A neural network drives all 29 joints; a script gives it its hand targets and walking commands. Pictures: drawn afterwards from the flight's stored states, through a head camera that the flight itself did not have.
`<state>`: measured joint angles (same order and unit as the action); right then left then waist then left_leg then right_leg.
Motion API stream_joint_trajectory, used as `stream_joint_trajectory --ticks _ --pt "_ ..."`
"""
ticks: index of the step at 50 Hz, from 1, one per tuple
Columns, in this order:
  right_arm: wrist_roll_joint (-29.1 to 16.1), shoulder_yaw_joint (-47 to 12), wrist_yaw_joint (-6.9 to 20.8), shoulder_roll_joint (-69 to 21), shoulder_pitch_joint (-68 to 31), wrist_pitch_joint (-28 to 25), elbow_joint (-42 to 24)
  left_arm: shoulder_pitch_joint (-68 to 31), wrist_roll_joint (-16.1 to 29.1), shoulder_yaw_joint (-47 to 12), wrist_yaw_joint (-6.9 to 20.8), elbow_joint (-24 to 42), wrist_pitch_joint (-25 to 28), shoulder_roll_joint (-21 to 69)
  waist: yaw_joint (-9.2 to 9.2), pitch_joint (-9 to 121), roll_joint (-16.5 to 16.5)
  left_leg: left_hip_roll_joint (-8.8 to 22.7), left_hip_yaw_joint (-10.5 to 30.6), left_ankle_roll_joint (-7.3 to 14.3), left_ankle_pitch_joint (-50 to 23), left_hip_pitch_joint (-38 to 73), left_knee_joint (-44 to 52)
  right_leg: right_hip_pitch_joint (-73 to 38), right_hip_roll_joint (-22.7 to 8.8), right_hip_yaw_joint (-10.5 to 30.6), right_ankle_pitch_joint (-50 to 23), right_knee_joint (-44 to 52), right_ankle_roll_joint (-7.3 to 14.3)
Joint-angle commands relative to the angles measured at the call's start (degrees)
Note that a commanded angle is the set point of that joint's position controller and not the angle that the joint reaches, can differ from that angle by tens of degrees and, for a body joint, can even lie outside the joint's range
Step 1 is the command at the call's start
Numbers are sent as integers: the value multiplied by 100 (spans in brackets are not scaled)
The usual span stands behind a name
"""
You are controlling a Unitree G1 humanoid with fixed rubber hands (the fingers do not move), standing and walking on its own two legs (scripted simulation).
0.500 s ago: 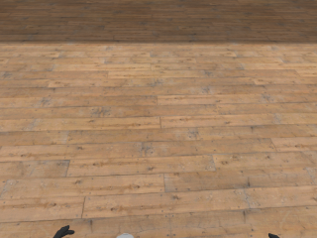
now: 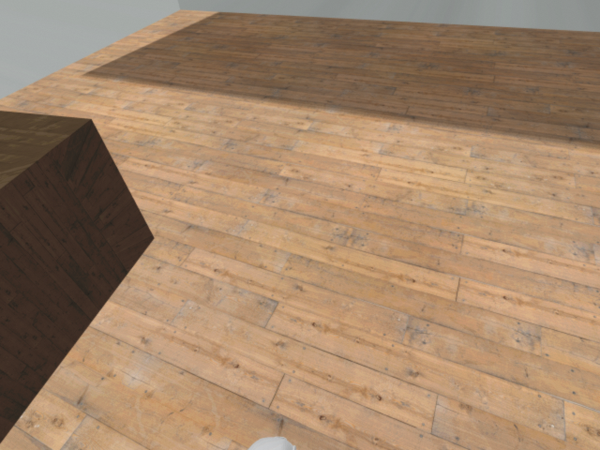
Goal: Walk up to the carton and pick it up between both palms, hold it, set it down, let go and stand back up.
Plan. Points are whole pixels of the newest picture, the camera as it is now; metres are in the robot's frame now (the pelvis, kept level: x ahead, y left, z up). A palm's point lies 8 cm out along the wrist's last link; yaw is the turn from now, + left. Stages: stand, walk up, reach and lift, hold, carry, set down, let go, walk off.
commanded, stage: walk up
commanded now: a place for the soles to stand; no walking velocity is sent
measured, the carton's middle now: out of the picture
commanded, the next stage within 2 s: none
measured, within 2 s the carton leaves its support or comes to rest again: neither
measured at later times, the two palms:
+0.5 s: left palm out of the picture +0.05 +0.44 -0.14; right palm (390, 416) +0.21 -0.08 -0.09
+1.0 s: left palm out of the picture +0.15 +0.55 -0.09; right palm (261, 271) +0.50 +0.13 -0.12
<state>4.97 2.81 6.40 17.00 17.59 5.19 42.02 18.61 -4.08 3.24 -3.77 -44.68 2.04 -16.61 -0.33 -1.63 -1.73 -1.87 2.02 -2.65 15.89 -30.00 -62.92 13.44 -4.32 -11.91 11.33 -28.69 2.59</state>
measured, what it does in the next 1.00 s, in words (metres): steps to the left, turning left: left foot, then right foot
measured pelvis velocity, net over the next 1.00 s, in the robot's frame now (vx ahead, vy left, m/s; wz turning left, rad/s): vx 0.27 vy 0.30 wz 0.80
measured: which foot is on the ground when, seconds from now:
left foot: up 0.00-0.30, down 0.32-0.82, up 0.84-1.00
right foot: down 0.00-0.32, up 0.34-0.76, down 0.78-1.00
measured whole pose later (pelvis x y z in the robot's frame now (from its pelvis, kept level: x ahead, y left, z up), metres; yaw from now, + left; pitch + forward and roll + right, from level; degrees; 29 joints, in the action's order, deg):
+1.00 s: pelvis +0.27 +0.30 +0.00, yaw +46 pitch -3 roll +0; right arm 3.3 3.9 3.2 18.0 22.8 1.9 41.6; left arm 17.2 -2.9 1.1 -2.4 -38.5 3.5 -14.4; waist 0.6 -4.4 -2.4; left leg 0.6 3.4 -1.3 17.2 -27.8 -70.3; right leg 13.0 -3.6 -11.9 13.3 -29.6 2.4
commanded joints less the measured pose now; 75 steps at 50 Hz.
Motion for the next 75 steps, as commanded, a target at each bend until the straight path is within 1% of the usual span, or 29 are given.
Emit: stream_joint_trajectory --ticks 1,8,13,15,16,17,18,19,22,24,29,33,37,39,40,41,42,45,47,51,61,63,65,66,67,68,71,73,75 --pt "-168 232 143 630 480 -119 -198 -483 -5 259 -32 560 177 -916 -263 -259 913 583 63 -77 -272 -469 -371 -33 -1396 879 2175 1801 361" --pt "-329 154 201 489 -700 -194 -362 274 -100 361 70 469 199 -1250 339 -357 1335 1171 -396 21 259 -493 1220 -717 -1855 281 2265 1785 884" --pt "-376 263 126 603 -298 -379 -125 -86 -128 505 101 551 89 -1460 27 -151 1271 997 -940 420 876 925 2074 -218 -2013 -116 2670 1292 924" --pt "-394 405 -22 801 657 -493 280 -293 -101 422 165 553 -7 -1200 -549 155 213 665 -1046 690 758 2342 2814 584 -1665 -483 3166 -164 702" --pt "-410 561 -181 1225 1263 -558 565 -233 -47 271 264 568 -58 -713 -892 192 -1250 538 -340 968 1468 2913 3575 1153 -961 -924 2731 -2279 374" --pt "-414 593 -309 1608 1324 -594 549 -528 80 102 411 893 -79 -280 -1006 -330 -2258 1196 2002 1351 2816 2990 4547 2942 -333 -304 2854 -3807 24" --pt "-437 483 -385 1646 903 -546 469 -572 272 168 477 1067 -121 -455 -751 -700 -1932 1816 3430 1705 3739 2392 5382 3486 -162 700 2561 -4021 -81" --pt "-519 482 -442 1791 594 -498 497 -634 339 221 502 1081 -134 -764 -652 -920 -1641 2058 3588 1932 3990 1962 5738 3439 -298 1099 2414 -4006 -61" --pt "-329 296 -580 1295 114 -598 195 -164 309 211 523 675 65 -841 -326 -671 -1218 1413 1976 1570 1669 2206 5079 3025 -438 1228 1111 -3617 -100" --pt "-284 196 -566 963 289 -679 124 148 277 149 550 586 139 -781 -156 -518 -901 1260 1602 1346 87 2106 4928 2614 -325 1288 581 -3342 -210" --pt "-292 162 -506 721 974 -774 132 -407 285 -56 505 977 67 -461 -331 -427 -321 875 1395 1117 -2139 2497 4673 2554 135 990 -181 -2091 -373" --pt "-299 176 -516 764 1191 -758 38 -845 254 -173 387 1308 80 -253 -442 -296 -207 604 1436 757 -2760 2555 4314 1923 411 816 -852 -780 -240" --pt "-317 217 -568 786 1138 -730 -150 -255 95 -76 193 1247 161 -377 -96 82 -59 527 1899 519 -2609 2187 3402 343 429 944 -1002 -164 -37" --pt "-315 160 -564 623 1037 -744 -300 997 -2 78 103 1002 218 -726 597 717 493 217 1630 191 -1804 993 1744 -1885 -130 1647 -923 -48 217" --pt "-277 63 -541 280 1374 -750 -421 1536 -102 191 35 962 231 -1152 800 1289 1354 -247 1084 32 65 329 144 -2624 -1715 3635 534 551 702" --pt "-256 116 -574 478 2012 -597 -358 1058 -121 345 -16 1015 148 -1441 291 1293 1490 -424 420 -61 1736 -416 -959 -2665 -2799 5434 1919 1201 1137" --pt "-129 229 -587 868 2034 -433 -229 464 -25 392 -70 1064 36 -1287 94 968 1192 88 332 84 1452 -771 -1562 -2141 -2909 5655 3001 1427 1519" --pt "-28 326 -419 807 1216 -397 -274 290 124 77 6 1102 148 -527 291 -251 392 410 472 113 329 -514 -1277 -565 -1803 3024 1730 1535 642" --pt "-175 209 -310 342 1131 -396 -321 183 141 14 94 925 266 -475 122 -426 488 531 552 128 -47 -245 -814 -137 -1302 1616 608 1478 259" --pt "-271 89 -153 45 677 -425 -435 -69 145 34 227 862 356 -664 38 -621 1029 750 86 96 -355 -421 -92 52 -1293 820 734 1705 712" --pt "-236 82 -106 161 -526 -627 -696 727 156 131 299 725 271 -1061 332 -573 836 831 -523 453 -778 293 2424 -715 -1624 -57 -422 1329 824" --pt "-222 170 -156 270 -330 -664 -706 692 136 162 287 756 168 -1179 159 -465 750 690 -560 581 -288 758 2680 -728 -1729 -107 -526 819 847" --pt "-174 407 -310 664 858 -747 -388 741 123 46 302 785 78 -977 -468 202 -266 295 -438 786 -99 2337 3118 -299 -1312 -511 -1007 -1390 627" --pt "-167 532 -434 1155 1477 -776 -230 1185 139 -96 363 873 51 -637 -682 816 -1262 755 620 1081 404 3402 3219 489 -835 -531 -271 -2968 371" --pt "-255 584 -557 1547 1507 -774 -302 1305 222 -158 445 1058 18 -435 -631 898 -1868 1753 2858 1582 755 4018 3862 1846 -110 -53 2050 -3936 90" --pt "-446 603 -648 1610 1386 -710 -299 1119 303 -44 475 1177 -52 -795 -721 895 -1451 2232 4084 2107 1108 4004 4491 2383 103 557 2074 -4454 -46" --pt "-425 363 -814 1028 905 -667 -426 787 286 -35 518 1106 26 -715 -451 294 -712 1897 2247 1580 -1761 3134 4184 2310 -322 1051 1243 -4833 -25" --pt "-379 261 -770 747 550 -731 -444 1007 278 -29 574 1040 44 -509 -126 -17 -563 1447 1455 1253 -1903 2042 4315 1698 -480 1213 842 -4152 -99" --pt "-354 210 -693 619 525 -809 -392 1058 220 -8 608 979 19 -454 -37 -62 -434 1181 1295 1166 -1542 1692 4474 1492 -388 1228 525 -3877 -217"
